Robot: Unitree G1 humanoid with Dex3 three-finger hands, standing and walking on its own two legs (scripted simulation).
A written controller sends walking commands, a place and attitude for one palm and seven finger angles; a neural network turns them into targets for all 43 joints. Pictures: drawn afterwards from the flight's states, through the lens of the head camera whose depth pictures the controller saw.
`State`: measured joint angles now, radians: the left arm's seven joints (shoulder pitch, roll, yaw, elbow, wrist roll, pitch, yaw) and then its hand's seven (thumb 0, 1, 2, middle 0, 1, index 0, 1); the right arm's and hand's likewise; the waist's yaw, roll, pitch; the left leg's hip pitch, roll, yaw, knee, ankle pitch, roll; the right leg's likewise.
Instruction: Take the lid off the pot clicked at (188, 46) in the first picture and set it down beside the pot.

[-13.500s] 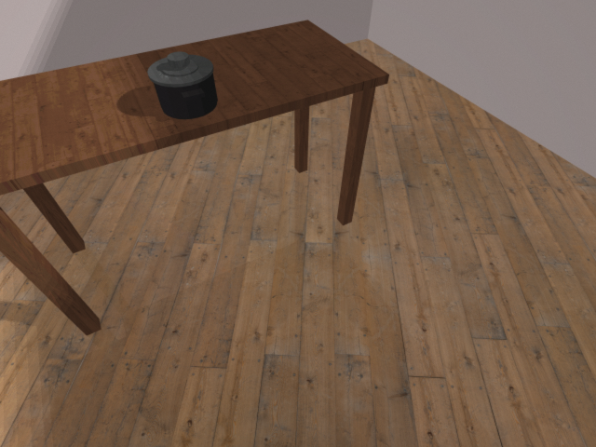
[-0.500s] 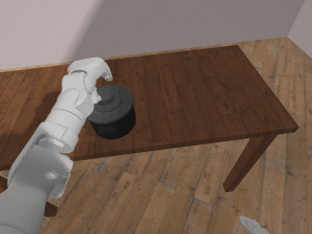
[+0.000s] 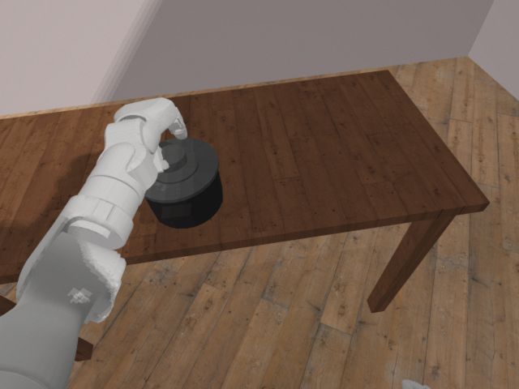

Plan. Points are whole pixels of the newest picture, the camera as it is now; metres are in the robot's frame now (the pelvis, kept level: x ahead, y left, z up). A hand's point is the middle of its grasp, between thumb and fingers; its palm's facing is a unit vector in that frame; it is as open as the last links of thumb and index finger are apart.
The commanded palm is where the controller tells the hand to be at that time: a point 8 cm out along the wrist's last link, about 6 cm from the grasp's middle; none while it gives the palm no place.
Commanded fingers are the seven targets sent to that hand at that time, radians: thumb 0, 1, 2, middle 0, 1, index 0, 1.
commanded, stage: lower the open fingers around the knob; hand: left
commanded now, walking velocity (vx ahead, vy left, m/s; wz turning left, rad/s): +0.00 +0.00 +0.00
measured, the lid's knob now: (171, 157) +0.50 +0.15 +0.07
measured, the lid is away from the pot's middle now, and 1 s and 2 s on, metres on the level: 0.00 0.00 0.00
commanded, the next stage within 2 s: raise the hand to come down again in 1.98 s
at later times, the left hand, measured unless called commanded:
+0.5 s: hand (162, 160) +0.47 +0.16 +0.10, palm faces -0.34 -0.11 -0.94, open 10.0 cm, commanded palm +0.47 +0.16 +0.16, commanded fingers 0.00 -0.30 1.48 -0.85 -0.08 -0.85 -0.08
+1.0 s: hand (163, 161) +0.47 +0.16 +0.10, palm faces -0.33 -0.09 -0.94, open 10.2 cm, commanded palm +0.47 +0.15 +0.15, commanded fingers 0.00 -0.30 1.48 -0.85 -0.08 -0.85 -0.08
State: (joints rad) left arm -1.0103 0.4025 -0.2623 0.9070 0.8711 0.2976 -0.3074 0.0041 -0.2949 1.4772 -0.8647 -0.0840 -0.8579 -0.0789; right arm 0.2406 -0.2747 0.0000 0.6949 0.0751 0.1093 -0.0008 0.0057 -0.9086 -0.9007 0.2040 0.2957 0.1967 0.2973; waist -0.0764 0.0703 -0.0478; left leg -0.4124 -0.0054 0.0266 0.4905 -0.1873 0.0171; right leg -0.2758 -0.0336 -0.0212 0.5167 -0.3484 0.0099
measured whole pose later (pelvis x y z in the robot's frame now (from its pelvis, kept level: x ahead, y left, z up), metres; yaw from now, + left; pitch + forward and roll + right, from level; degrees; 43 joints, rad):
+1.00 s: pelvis +0.00 +0.00 +0.00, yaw -1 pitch +9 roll +0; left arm -0.99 0.39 -0.26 0.99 0.89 0.27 -0.22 0.00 -0.29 1.48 -0.85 -0.08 -0.82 -0.07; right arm 0.25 -0.27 -0.01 0.70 0.07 0.13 0.00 0.00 -0.91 -0.90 0.20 0.30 0.20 0.30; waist -0.08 0.06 -0.07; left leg -0.47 0.01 0.03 0.53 -0.21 0.02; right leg -0.33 -0.02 -0.01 0.54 -0.35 0.01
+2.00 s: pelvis +0.00 +0.00 +0.00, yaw -1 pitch +9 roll +0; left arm -1.03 0.37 -0.30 1.04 0.89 0.29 -0.22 0.00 -0.29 1.48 -0.84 -0.08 -0.84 -0.07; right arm 0.26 -0.27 -0.01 0.71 0.07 0.13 -0.01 0.00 -0.91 -0.90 0.20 0.30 0.20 0.30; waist -0.09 0.06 -0.08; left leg -0.49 0.01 0.03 0.54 -0.21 0.02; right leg -0.35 -0.02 -0.01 0.55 -0.36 0.01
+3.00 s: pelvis +0.00 -0.01 +0.00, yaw -1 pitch +6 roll +0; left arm -0.95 0.37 -0.27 0.89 0.89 0.30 -0.23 0.00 -0.17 1.14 -0.65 -0.46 -0.64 -0.45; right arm 0.21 -0.27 -0.01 0.69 0.08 0.12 0.00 0.01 -0.91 -0.90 0.20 0.30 0.20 0.30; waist -0.06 0.07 -0.07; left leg -0.41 0.01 0.02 0.51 -0.21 0.01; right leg -0.27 -0.01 -0.02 0.52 -0.35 0.00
